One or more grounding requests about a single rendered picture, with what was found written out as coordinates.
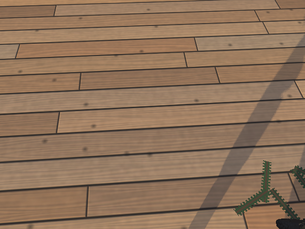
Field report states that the robot right hand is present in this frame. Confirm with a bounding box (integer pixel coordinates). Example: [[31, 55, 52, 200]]
[[275, 219, 305, 229]]

